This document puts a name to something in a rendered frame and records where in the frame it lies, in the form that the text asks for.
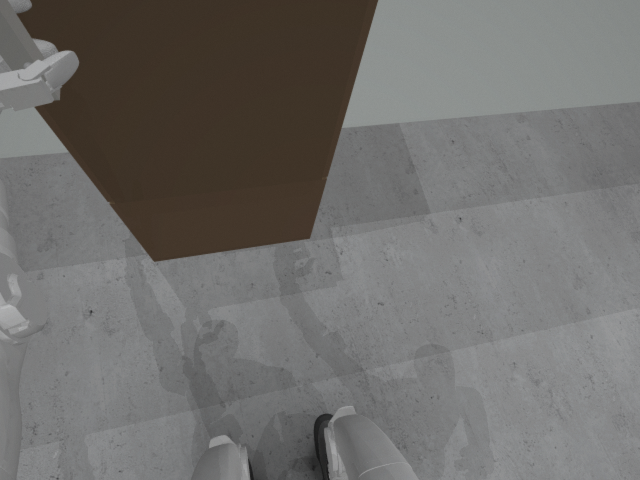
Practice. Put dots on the robot right shin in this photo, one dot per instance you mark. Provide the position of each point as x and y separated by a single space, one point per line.
344 411

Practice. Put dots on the robot left hand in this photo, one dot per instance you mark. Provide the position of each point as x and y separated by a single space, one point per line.
25 88

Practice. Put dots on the handle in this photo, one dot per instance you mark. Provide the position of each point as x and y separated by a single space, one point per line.
16 45

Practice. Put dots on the left robot upper arm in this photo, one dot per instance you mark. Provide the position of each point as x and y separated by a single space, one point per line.
23 312

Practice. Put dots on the robot left thigh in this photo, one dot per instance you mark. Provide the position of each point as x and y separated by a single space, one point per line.
223 462

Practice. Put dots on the cupboard door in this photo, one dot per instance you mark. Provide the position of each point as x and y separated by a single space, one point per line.
183 97

